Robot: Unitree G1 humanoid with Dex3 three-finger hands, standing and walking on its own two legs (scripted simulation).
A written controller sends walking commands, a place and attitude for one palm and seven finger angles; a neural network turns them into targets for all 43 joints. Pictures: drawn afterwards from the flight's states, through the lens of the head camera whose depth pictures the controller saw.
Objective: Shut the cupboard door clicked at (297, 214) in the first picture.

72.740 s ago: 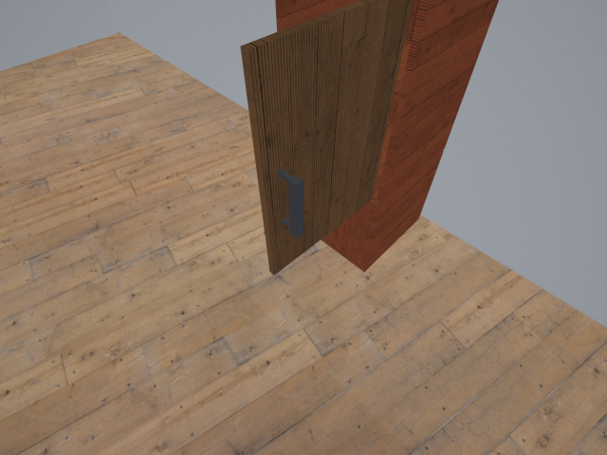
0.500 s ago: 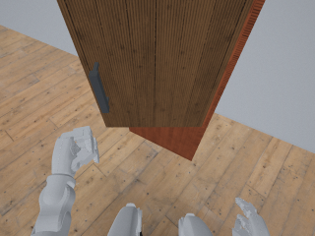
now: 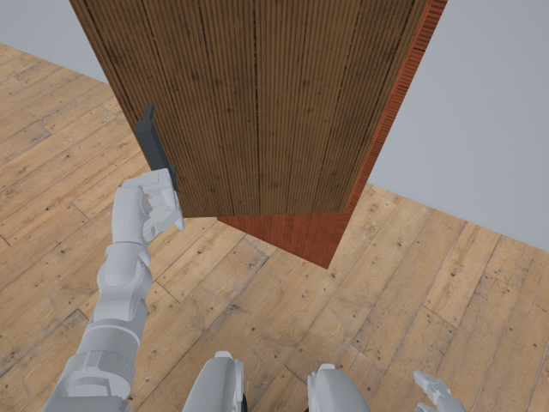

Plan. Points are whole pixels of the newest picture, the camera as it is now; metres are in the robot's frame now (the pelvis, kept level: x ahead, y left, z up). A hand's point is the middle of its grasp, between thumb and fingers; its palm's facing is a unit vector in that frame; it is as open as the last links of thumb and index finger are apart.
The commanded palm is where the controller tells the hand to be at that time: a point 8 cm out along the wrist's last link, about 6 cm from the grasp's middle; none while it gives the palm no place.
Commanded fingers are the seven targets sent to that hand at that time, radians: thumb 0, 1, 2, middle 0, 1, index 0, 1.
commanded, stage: bring the fist close to the handle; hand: left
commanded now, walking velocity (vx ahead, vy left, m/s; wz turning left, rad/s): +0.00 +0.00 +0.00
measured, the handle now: (160, 153) +0.51 +0.20 +0.03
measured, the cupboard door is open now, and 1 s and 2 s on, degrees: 29 24 12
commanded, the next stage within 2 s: push the door shut along its arc in 0.42 s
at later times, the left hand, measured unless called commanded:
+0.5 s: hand (178, 205) +0.40 +0.15 +0.04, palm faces +0.06 -1.00 -0.02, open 3.1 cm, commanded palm +0.38 +0.20 +0.03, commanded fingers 0.00 0.90 0.90 -1.30 -1.50 -1.30 -1.50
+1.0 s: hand (182, 170) +0.46 +0.15 +0.04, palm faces -0.06 -1.00 -0.04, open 3.1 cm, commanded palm +0.45 +0.19 +0.03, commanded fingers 0.00 0.90 0.90 -1.30 -1.50 -1.30 -1.50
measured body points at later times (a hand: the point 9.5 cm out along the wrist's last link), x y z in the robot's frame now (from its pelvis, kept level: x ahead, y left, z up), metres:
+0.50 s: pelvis +0.00 -0.01 +0.00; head +0.10 +0.00 +0.44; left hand +0.39 +0.21 +0.04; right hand +0.10 -0.27 -0.12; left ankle +0.05 +0.11 -0.62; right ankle +0.01 -0.12 -0.62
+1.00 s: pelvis -0.01 +0.00 -0.01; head +0.12 +0.01 +0.42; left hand +0.46 +0.21 +0.04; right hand +0.05 -0.27 -0.14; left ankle +0.05 +0.11 -0.62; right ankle +0.01 -0.12 -0.62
